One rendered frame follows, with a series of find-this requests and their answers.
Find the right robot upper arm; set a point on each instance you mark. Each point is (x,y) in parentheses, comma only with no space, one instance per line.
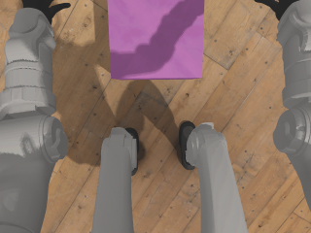
(292,136)

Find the left robot foot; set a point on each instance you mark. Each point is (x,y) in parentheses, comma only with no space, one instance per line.
(134,133)

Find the robot right hand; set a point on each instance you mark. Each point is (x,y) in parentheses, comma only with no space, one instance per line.
(278,7)

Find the carton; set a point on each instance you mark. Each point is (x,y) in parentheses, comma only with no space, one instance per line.
(156,39)

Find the left robot forearm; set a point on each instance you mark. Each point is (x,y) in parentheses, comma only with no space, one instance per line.
(28,67)

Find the robot right thigh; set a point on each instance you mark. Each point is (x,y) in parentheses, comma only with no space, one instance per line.
(221,209)

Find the robot left hand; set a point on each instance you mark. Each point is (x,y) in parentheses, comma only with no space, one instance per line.
(44,7)

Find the left robot upper arm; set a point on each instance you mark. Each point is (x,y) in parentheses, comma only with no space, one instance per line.
(29,149)

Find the right robot forearm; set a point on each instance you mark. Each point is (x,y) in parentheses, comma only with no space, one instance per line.
(294,35)

